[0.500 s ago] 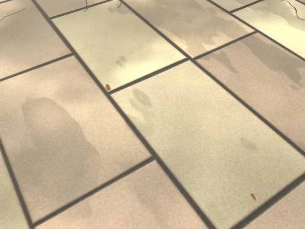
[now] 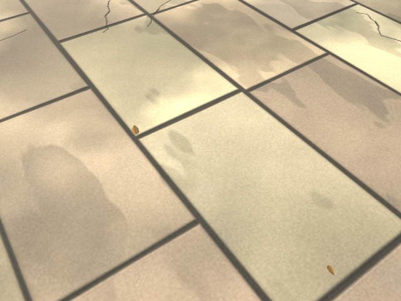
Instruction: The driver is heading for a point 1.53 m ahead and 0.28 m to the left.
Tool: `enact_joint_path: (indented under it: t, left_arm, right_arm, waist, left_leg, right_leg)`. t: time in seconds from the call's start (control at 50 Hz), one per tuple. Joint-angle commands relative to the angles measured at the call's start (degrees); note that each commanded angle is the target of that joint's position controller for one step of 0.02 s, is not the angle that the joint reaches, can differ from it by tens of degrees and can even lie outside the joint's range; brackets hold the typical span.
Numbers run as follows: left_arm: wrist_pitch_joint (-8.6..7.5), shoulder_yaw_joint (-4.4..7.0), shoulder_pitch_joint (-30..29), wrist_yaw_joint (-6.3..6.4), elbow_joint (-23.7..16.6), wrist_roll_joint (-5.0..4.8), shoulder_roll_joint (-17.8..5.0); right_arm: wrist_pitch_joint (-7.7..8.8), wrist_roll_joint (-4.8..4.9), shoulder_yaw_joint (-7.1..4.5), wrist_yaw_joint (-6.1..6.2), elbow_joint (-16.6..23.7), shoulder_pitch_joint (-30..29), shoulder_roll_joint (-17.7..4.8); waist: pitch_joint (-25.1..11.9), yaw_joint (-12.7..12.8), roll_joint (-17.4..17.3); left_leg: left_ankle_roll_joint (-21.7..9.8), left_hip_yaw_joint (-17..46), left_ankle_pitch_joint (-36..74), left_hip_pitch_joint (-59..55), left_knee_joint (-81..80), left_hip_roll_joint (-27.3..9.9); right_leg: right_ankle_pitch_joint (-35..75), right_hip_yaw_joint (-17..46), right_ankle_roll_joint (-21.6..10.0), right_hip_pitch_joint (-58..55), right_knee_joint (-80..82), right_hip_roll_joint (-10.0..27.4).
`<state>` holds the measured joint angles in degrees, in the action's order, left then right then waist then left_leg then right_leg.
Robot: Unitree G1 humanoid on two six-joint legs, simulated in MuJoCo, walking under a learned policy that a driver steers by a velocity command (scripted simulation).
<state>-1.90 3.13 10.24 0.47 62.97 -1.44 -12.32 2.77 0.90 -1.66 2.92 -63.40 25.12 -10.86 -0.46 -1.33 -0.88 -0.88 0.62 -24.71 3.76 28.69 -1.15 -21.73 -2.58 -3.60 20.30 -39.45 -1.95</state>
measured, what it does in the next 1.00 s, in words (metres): walks ahead, turning left: left foot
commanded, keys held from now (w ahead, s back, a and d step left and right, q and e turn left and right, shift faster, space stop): w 0.18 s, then w+q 0.64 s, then w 0.18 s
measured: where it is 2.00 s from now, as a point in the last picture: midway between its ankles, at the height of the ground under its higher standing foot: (150, 184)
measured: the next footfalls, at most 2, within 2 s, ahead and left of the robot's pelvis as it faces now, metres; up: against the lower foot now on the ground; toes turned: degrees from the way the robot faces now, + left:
left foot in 0.60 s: +0.43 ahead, +0.14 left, +0.00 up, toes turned +14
right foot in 1.12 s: +0.76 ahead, +0.04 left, +0.00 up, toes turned +23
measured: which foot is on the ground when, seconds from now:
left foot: down 0.00-0.10, up 0.12-0.58, down 0.60-1.00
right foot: down 0.00-0.62, up 0.64-1.00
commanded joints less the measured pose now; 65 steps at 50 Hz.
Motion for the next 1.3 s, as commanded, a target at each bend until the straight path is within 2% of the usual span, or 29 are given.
enact_joint_path:
  t: [0.02,0.08,0.1,0.12,0.14,0.16,0.2,0.24,0.36,0.48,0.54,0.58,0.6,0.62,0.64,0.66,0.68,0.72,0.82,0.92,1.0,1.06,1.1,1.12,1.14,1.16,1.18,1.22,1.3]
  left_arm:
    - [-3.48,0.52,-9.1,-1.18,-6.1,-0.65,-4.2]
    - [-3.85,2.16,4.1,-1.49,-1.5,-0.85,-6.0]
    - [-3.80,3.67,13.1,-1.32,0.6,-0.64,-9.9]
    - [-3.69,4.72,22.1,-1.38,1.6,-0.53,-15.2]
    - [-4.25,2.58,19.1,-1.62,1.5,0.53,-10.3]
    - [-4.76,1.37,13.6,-1.61,-0.3,0.74,-7.6]
    - [-4.99,0.11,7.9,-2.04,-2.4,1.11,-5.3]
    - [-4.57,-0.61,8.2,-1.73,-2.2,1.64,-4.0]
    - [-4.22,-0.42,10.3,0.38,-2.2,2.66,-7.6]
    - [-3.66,-0.08,14.7,0.91,-2.2,1.40,-8.8]
    - [-2.45,0.53,13.2,1.29,-3.6,1.39,-11.1]
    - [-1.32,0.95,11.1,1.75,-5.3,1.79,-12.7]
    - [-1.36,0.77,10.2,1.81,-6.6,1.82,-12.9]
    - [-2.71,-1.25,15.0,0.71,-9.0,3.02,-5.5]
    - [-5.75,-2.01,14.2,-0.44,-10.7,1.29,-4.8]
    - [-7.62,-0.33,5.8,-0.97,-13.2,-1.10,-10.0]
    - [-8.31,-0.29,3.1,-0.81,-14.6,-1.50,-10.4]
    - [-7.24,0.74,4.7,0.23,-13.7,0.30,-10.6]
    - [-4.16,1.02,0.3,0.97,-17.5,2.60,-8.4]
    - [-4.99,-0.02,-9.6,0.17,-20.2,1.86,-6.1]
    - [-5.87,0.09,-14.4,-1.20,-22.4,1.20,-8.1]
    - [-6.58,0.47,-13.0,-1.99,-23.0,1.16,-9.7]
    - [-6.92,1.89,-2.4,-1.73,-20.2,1.40,-12.3]
    - [-6.92,2.70,7.7,-1.42,-18.6,2.08,-15.3]
    - [-6.11,4.23,15.2,-1.50,-16.5,2.38,-19.6]
    - [-5.76,2.95,15.6,-2.01,-15.9,0.95,-14.7]
    - [-5.46,1.96,11.4,-1.87,-16.7,0.50,-11.3]
    - [-4.81,0.99,4.5,-1.96,-18.2,1.33,-9.2]
    - [-5.24,0.74,4.4,-2.17,-17.2,1.37,-9.3]
  right_arm:
    - [1.63,0.46,-2.17,-0.34,2.0,1.8,-9.4]
    - [1.47,0.36,-2.14,-1.27,4.0,-2.0,-9.6]
    - [1.84,0.43,-1.70,-1.45,5.4,-4.3,-8.3]
    - [2.94,0.23,-0.70,-1.28,7.6,-3.7,-4.5]
    - [3.95,1.00,-1.05,-1.48,8.6,-6.0,-5.1]
    - [4.44,2.21,-1.36,-2.03,9.3,-7.1,-6.0]
    - [4.55,1.87,-1.95,-2.34,9.0,-7.8,-6.1]
    - [3.28,1.48,-2.84,-2.57,8.5,-7.1,-6.5]
    - [1.76,0.96,-2.13,-3.20,13.6,-17.7,-3.9]
    - [1.98,0.69,-0.81,-5.56,19.2,-28.9,-3.2]
    - [1.98,0.74,-1.91,-6.83,20.9,-27.5,-5.7]
    - [1.58,1.02,-4.35,-7.16,18.8,-15.4,-10.3]
    - [1.13,1.10,-6.38,-6.37,16.7,-6.3,-14.1]
    - [0.64,0.63,-7.54,-5.18,16.2,-1.6,-19.6]
    - [0.98,-0.07,-6.71,-5.08,17.0,-1.2,-18.5]
    - [1.50,-0.66,-5.73,-4.96,16.7,-2.7,-14.7]
    - [2.06,-0.30,-5.09,-4.96,17.5,-7.4,-12.6]
    - [2.58,-0.66,-3.97,-5.17,19.9,-15.2,-9.6]
    - [2.73,-0.34,-4.45,-3.51,20.2,-12.7,-12.4]
    - [2.33,0.02,-4.04,-2.52,18.4,-6.8,-11.9]
    - [2.05,0.07,-3.87,-2.51,16.7,-3.4,-12.1]
    - [1.20,-0.29,-4.15,-2.08,16.4,-2.8,-13.1]
    - [0.79,-0.48,-3.71,-2.12,17.2,-4.8,-12.5]
    - [0.86,-1.11,-2.72,-2.28,18.6,-5.7,-10.6]
    - [1.93,0.06,-1.56,-2.61,18.5,2.3,-6.5]
    - [2.68,0.59,-1.67,-2.71,18.1,1.8,-9.2]
    - [2.96,1.41,-2.63,-2.89,19.1,-3.8,-12.9]
    - [3.00,-0.03,-2.59,-2.79,20.7,-10.1,-11.9]
    - [1.88,-0.69,-2.36,-2.62,20.8,-8.7,-8.7]
  waist:
    - [13.3,0.0,-8.3]
    - [7.0,6.4,-6.2]
    - [2.8,10.3,0.9]
    - [-3.7,12.1,15.9]
    - [-2.8,9.3,12.5]
    - [2.3,6.8,8.4]
    - [5.5,3.6,3.0]
    - [5.2,2.4,4.8]
    - [7.9,2.9,3.2]
    - [9.5,5.3,2.3]
    - [5.2,2.0,5.6]
    - [-2.7,-5.0,8.1]
    - [-7.2,-9.6,6.0]
    - [-14.5,-5.6,-8.9]
    - [-22.8,-4.6,-9.1]
    - [-15.1,-6.3,-5.6]
    - [-8.0,-3.9,-2.2]
    - [-2.5,1.7,2.3]
    - [0.7,2.7,-0.8]
    - [1.2,-2.4,-3.7]
    - [2.2,-4.2,-3.9]
    - [1.9,-2.4,-5.3]
    - [-4.2,3.2,-4.8]
    - [-12.8,7.5,-1.2]
    - [-20.4,6.0,14.7]
    - [-19.1,6.7,15.8]
    - [-9.7,6.8,9.7]
    - [-0.8,4.2,2.5]
    - [0.0,1.2,5.8]
  left_leg:
    - [-11.5,20.4,-5.3,2.7,-17.3,-17.4]
    - [-6.7,8.8,14.9,12.7,-6.7,-9.2]
    - [-3.5,2.3,24.6,20.3,9.2,-3.9]
    - [0.7,-3.0,10.0,32.8,32.0,3.4]
    - [-0.5,4.7,-4.3,38.5,44.1,2.9]
    - [-2.5,6.3,-1.5,41.8,48.4,-0.4]
    - [-4.3,4.9,8.1,40.6,43.3,-5.2]
    - [-4.0,3.5,12.1,36.2,38.6,-6.6]
    - [-1.3,3.3,22.9,40.3,23.3,-5.4]
    - [-3.3,-3.0,27.5,37.4,8.8,-3.4]
    - [-6.4,-7.1,20.5,30.5,7.6,0.9]
    - [-9.1,-8.6,17.7,14.4,6.6,5.1]
    - [-11.4,-3.6,18.2,-1.4,3.6,4.3]
    - [-19.9,24.1,12.2,-23.2,2.7,-11.0]
    - [-26.3,50.7,3.7,-30.0,-10.1,-19.7]
    - [-21.5,43.2,4.3,-25.1,-13.2,-17.0]
    - [-19.0,33.9,9.2,-15.3,-13.8,-14.7]
    - [-16.3,22.2,19.6,1.8,-15.8,-9.7]
    - [-16.1,14.3,25.9,14.1,-18.5,-5.5]
    - [-12.0,10.7,20.9,11.8,-17.4,-3.5]
    - [-11.9,14.7,21.0,3.0,-13.3,-7.7]
    - [-10.9,17.6,28.9,-3.5,-9.2,-10.7]
    - [-8.8,14.6,44.3,-2.9,1.6,-6.9]
    - [-6.8,11.4,38.0,5.1,16.2,-3.4]
    - [-1.9,5.6,12.7,27.5,37.3,6.0]
    - [-2.0,9.7,-7.8,37.1,43.9,5.7]
    - [-2.4,9.8,-3.8,41.6,46.9,2.3]
    - [-2.1,5.5,4.8,39.4,41.0,-2.8]
    - [-0.5,3.1,9.9,33.8,32.8,-5.7]
  right_leg:
    - [-2.8,0.6,-1.1,13.9,-2.3,3.6]
    - [5.8,-3.1,-1.5,-13.5,9.3,-1.4]
    - [3.1,8.9,-4.9,-24.6,14.4,5.1]
    - [-2.3,35.0,-13.0,-35.7,24.7,19.2]
    - [-2.1,44.8,-14.7,-33.1,29.1,24.1]
    - [-0.5,38.1,-13.2,-28.3,28.6,23.7]
    - [5.6,23.5,-9.2,-22.1,29.9,18.8]
    - [14.1,13.2,-6.0,-19.1,30.8,14.6]
    - [23.7,2.7,-5.8,-15.9,34.2,14.3]
    - [31.2,-5.0,-4.6,-21.9,32.9,16.0]
    - [58.5,-7.9,-3.0,-27.7,22.8,17.4]
    - [70.6,-9.1,-1.6,-25.8,4.9,17.0]
    - [61.4,-9.3,0.3,-15.7,-9.8,14.7]
    - [14.7,-8.1,3.7,8.2,-33.6,5.7]
    - [-10.9,5.1,3.4,19.3,-45.4,-1.7]
    - [-6.6,9.4,1.5,25.5,-46.2,2.1]
    - [-0.8,8.6,0.6,25.4,-41.5,5.0]
    - [4.0,8.2,1.6,16.8,-32.5,9.0]
    - [12.5,5.7,6.3,13.7,-17.0,9.1]
    - [30.6,4.1,6.2,10.4,4.8,5.8]
    - [27.8,4.9,4.2,13.2,9.8,5.3]
    - [19.4,4.3,1.5,12.0,12.1,4.3]
    - [19.8,2.6,-1.6,-3.0,14.6,2.7]
    - [21.6,10.6,-5.6,-19.1,12.2,10.5]
    - [11.3,34.6,-14.8,-41.0,15.2,22.3]
    - [1.8,45.7,-14.9,-42.5,21.9,24.6]
    - [-1.9,38.3,-11.9,-35.3,22.7,22.9]
    - [7.4,26.3,-9.7,-20.2,25.9,18.2]
    - [21.5,16.8,-10.0,-12.0,30.1,13.9]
